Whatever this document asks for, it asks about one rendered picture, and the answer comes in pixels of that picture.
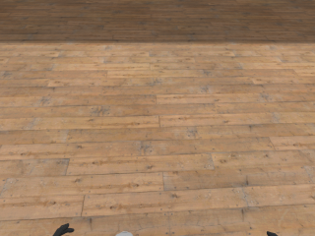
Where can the robot left hand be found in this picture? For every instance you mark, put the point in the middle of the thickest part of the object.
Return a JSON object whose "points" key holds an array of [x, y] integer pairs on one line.
{"points": [[63, 229]]}

